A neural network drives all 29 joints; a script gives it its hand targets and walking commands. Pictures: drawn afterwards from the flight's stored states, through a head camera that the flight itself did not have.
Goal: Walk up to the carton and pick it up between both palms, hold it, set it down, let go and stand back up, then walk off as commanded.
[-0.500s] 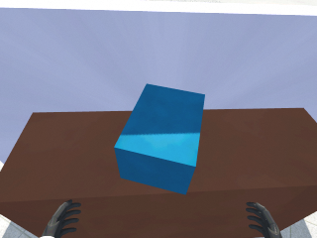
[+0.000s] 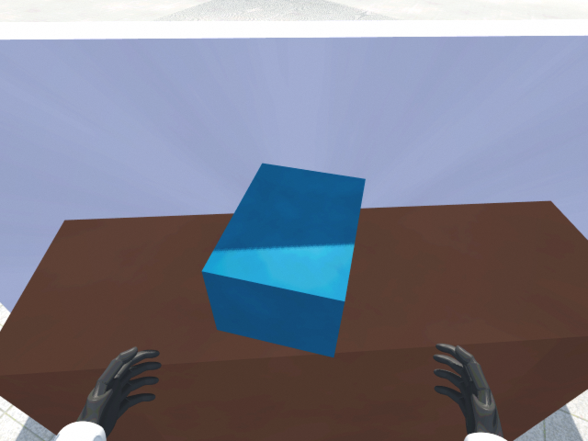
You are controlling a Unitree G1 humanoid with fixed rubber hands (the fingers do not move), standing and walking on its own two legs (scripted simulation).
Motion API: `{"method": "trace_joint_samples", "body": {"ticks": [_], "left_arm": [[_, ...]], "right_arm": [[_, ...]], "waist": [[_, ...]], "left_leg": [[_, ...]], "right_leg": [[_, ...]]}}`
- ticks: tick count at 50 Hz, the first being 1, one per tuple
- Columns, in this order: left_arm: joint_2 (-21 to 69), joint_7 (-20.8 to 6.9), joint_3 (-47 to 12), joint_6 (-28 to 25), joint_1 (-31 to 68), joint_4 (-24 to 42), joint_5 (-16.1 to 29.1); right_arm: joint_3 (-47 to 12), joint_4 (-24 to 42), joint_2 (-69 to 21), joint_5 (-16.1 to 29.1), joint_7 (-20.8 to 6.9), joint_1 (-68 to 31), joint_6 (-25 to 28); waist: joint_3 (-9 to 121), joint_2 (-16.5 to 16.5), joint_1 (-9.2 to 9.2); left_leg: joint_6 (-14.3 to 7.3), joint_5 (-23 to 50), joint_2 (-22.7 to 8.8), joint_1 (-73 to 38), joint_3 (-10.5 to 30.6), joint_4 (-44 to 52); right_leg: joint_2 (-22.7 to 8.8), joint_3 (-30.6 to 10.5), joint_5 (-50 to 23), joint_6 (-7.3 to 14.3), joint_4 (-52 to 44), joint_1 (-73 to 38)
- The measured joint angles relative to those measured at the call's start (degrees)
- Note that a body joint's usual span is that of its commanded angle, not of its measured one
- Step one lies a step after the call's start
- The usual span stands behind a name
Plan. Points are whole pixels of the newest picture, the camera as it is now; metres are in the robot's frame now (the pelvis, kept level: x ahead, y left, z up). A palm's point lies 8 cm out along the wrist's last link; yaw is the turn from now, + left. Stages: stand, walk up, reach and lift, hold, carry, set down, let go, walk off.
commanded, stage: reach and lift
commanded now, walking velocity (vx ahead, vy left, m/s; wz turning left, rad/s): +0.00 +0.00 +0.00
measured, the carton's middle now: (294, 251) +0.45 +0.01 +0.00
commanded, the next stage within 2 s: none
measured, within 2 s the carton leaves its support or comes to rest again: neither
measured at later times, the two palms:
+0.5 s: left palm (109, 351) +0.24 +0.25 +0.04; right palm (446, 379) +0.20 -0.17 +0.05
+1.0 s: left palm (129, 286) +0.31 +0.24 +0.08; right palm (427, 308) +0.27 -0.15 +0.09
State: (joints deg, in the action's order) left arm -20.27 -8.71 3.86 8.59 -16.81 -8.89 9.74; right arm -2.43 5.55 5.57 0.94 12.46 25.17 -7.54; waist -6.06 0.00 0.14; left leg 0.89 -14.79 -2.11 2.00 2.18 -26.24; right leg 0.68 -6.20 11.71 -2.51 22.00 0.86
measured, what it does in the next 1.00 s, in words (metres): stands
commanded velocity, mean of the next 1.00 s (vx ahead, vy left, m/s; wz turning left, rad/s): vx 0.00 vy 0.00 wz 0.00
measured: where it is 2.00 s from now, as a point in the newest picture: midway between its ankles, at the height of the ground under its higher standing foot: outside the picture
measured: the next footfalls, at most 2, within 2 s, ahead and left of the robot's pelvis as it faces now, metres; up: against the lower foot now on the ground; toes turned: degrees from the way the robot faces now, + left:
none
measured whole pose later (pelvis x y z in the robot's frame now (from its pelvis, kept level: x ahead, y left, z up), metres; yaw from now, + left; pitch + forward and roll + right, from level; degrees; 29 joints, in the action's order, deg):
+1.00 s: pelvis +0.04 +0.01 +0.00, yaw +0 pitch -6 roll -2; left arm -22.3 -9.8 3.8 23.1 1.1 2.6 13.8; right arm -4.7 16.1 2.0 4.4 18.1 11.2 -17.0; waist -6.2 0.2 0.1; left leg 0.9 -17.6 -1.7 2.0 1.8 -26.0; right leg 0.0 -6.2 13.4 -2.7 19.3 -0.3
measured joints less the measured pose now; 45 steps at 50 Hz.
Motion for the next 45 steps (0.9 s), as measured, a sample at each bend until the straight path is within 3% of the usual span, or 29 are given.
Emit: {"method": "trace_joint_samples", "body": {"ticks": [6, 13, 17, 28, 41, 45], "left_arm": [[-1.3, -1.1, -0.6, -1.9, 0.2, 3.6, 3.9], [-2.0, -1.0, -0.6, -2.0, 0.0, 9.0, 4.1], [-2.0, -2.0, -0.2, -1.9, -0.3, 10.0, 4.0], [-2.0, -1.6, -0.4, -1.6, -1.2, 14.0, 3.7], [-2.0, -0.2, -1.1, 7.4, 10.6, 13.8, 4.6], [-2.0, -1.1, -1.0, 10.7, 15.5, 12.1, 4.6]], "right_arm": [[-1.3, 4.9, -2.6, 0.0, 2.9, 0.6, -1.4], [-3.4, 9.5, -3.9, 0.8, 4.4, 3.2, -1.2], [-3.8, 9.8, -3.9, 1.0, 5.0, 4.8, 0.7], [-3.8, 9.9, -3.9, 2.8, 5.0, 5.1, 4.9], [-3.6, 10.5, -3.9, 2.8, 5.0, -5.1, -4.6], [-3.1, 10.5, -3.9, 2.8, 5.4, -10.1, -7.6]], "waist": [[0.0, 0.3, 0.01], [0.0, 0.3, 0.00], [-0.1, 0.2, 0.00], [-0.1, 0.2, 0.00], [-0.1, 0.2, 0.01], [-0.1, 0.2, 0.01]], "left_leg": [[0.0, -0.6, -0.2, 0.0, -0.1, 0.0], [0.1, -1.7, 0.3, 0.0, -0.2, 0.0], [0.1, -2.3, 0.4, 0.0, -0.3, 0.0], [0.1, -2.9, 0.4, 0.0, -0.4, 0.0], [0.1, -2.8, 0.4, 0.0, -0.4, 0.0], [0.1, -2.9, 0.4, 0.0, -0.4, 0.0]], "right_leg": [[0.1, 0.0, 0.7, 0.0, 0.0, 0.0], [-0.5, 0.0, 1.8, 0.0, -0.3, -0.2], [-0.6, 0.0, 1.7, 0.0, -1.5, -0.7], [-0.7, 0.0, 1.7, 0.0, -2.6, -1.2], [-0.7, 0.0, 1.7, 0.0, -2.6, -1.2], [-0.7, 0.0, 1.7, -0.1, -2.6, -1.2]]}}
